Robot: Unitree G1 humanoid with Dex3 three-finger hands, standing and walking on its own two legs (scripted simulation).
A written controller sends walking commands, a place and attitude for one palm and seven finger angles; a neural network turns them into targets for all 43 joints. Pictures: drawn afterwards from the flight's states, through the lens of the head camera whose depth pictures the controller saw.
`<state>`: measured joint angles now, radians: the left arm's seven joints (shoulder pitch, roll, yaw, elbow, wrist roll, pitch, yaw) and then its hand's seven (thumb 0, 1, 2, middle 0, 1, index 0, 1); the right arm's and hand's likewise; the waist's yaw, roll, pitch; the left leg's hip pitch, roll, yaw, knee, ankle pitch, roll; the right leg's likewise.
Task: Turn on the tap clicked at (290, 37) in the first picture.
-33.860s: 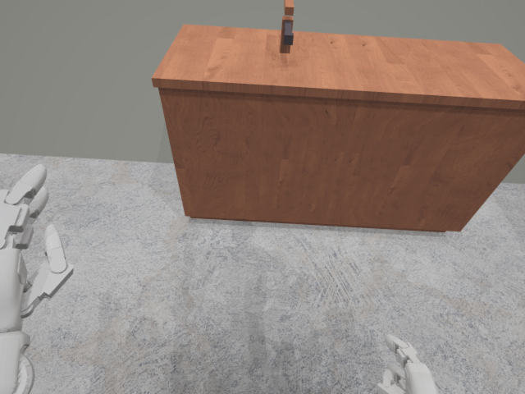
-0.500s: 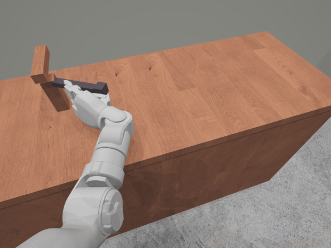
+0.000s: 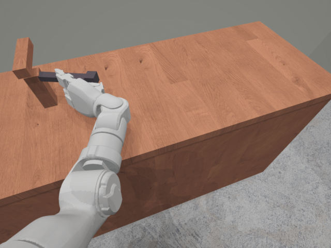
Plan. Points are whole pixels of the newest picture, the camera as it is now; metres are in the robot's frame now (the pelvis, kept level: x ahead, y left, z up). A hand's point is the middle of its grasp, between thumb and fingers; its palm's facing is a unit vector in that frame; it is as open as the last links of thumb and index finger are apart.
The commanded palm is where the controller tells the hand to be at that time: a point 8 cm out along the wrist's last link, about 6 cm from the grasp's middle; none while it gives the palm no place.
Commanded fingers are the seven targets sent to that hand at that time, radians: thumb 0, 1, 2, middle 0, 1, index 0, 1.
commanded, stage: push the lever round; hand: left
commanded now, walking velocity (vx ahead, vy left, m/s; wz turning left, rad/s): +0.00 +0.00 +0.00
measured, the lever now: (92, 78) +0.51 +0.18 +0.13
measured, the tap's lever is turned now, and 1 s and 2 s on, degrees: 66 74 74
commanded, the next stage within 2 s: lift the hand up off the lever in 0.04 s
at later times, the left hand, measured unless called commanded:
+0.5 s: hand (100, 78) +0.50 +0.15 +0.14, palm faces +0.81 -0.57 -0.12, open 7.8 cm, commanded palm +0.44 +0.17 +0.14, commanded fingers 0.00 0.90 0.90 -0.15 -0.15 -0.15 -0.15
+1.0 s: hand (98, 76) +0.48 +0.15 +0.16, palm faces +0.78 -0.62 -0.12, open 7.8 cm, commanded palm +0.43 +0.17 +0.16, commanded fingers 0.00 0.90 0.90 -0.15 -0.15 -0.15 -0.15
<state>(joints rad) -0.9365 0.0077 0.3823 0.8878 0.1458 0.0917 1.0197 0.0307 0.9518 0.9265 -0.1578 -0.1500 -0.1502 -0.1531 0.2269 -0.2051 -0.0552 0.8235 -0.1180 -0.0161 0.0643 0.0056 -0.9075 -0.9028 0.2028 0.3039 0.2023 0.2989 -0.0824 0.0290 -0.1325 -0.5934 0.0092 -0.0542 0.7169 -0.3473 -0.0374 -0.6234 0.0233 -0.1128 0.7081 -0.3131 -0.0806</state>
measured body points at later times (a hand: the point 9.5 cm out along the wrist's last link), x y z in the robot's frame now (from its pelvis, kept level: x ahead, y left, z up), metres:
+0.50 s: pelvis +0.00 +0.00 +0.00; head +0.06 -0.01 +0.45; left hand +0.45 +0.18 +0.15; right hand +0.04 -0.25 -0.14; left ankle +0.00 +0.15 -0.71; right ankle +0.02 -0.07 -0.71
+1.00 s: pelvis +0.01 +0.01 +0.01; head +0.04 +0.00 +0.46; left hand +0.44 +0.18 +0.17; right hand +0.10 -0.23 -0.13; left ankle +0.00 +0.15 -0.71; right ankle +0.02 -0.07 -0.71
